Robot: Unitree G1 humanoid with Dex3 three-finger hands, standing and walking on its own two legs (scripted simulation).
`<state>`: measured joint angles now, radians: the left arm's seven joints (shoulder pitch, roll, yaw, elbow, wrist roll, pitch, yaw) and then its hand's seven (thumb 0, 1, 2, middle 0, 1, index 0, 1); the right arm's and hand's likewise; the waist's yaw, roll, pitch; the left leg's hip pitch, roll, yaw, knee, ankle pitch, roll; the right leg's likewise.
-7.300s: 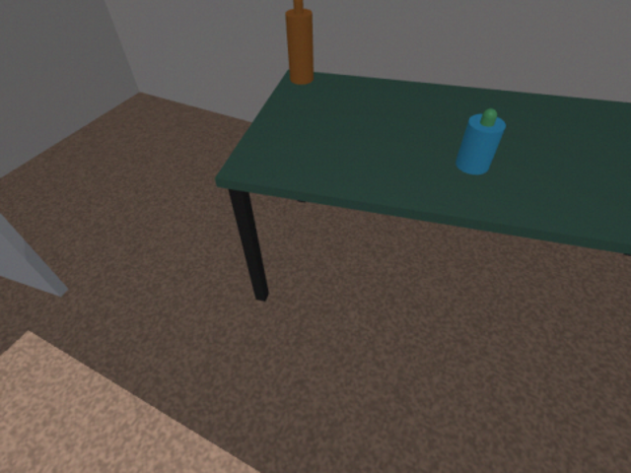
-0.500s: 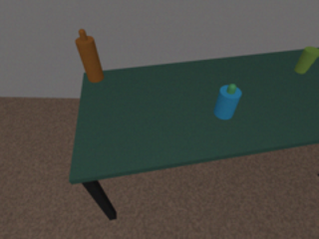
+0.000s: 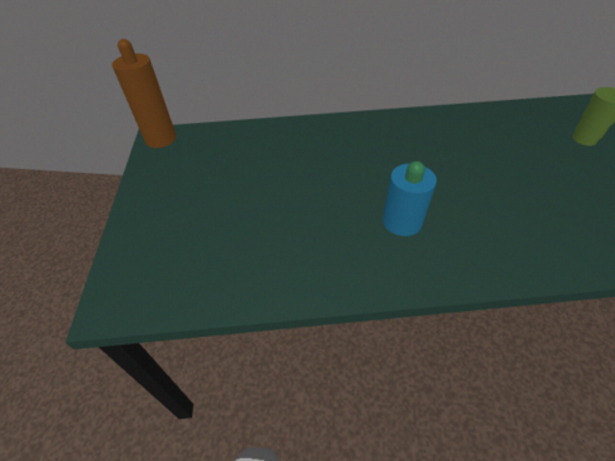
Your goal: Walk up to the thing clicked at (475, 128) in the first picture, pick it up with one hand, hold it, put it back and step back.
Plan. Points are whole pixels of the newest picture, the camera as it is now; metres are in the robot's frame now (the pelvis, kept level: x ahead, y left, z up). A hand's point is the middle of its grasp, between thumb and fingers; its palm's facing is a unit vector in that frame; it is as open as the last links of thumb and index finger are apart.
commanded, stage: walk up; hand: right
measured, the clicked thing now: (409, 194) +0.62 -0.15 -0.06
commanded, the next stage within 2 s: none
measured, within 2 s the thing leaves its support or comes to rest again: neither
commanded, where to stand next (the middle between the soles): +0.08 -0.01 m, yaw +8 degrees
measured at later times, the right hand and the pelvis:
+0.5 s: hand (507, 413) +0.23 -0.27 -0.14, palm faces -0.15 +0.92 -0.36, open 7.4 cm; pelvis +0.06 -0.03 +0.00, yaw +7 degrees
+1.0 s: hand (505, 458) +0.17 -0.25 -0.15, palm faces -0.14 +0.92 -0.37, open 7.4 cm; pelvis +0.03 +0.00 +0.00, yaw +7 degrees
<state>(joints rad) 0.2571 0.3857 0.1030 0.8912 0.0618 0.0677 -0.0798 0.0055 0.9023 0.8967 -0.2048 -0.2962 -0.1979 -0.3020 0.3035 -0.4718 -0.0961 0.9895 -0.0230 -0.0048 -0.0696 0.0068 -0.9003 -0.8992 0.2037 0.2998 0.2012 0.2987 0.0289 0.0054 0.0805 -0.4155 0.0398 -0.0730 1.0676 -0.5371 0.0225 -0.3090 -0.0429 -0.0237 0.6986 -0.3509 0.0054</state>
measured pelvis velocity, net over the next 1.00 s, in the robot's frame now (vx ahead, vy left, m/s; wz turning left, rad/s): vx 0.03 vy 0.00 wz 0.13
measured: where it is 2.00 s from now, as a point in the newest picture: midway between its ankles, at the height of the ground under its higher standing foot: outside the picture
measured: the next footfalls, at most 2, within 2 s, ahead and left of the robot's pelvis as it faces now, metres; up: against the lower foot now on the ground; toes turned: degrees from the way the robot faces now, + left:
left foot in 0.22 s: +0.06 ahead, +0.13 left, +0.00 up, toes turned +7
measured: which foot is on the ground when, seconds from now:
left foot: up 0.00-0.20, down 0.22-1.00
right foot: down 0.00-1.00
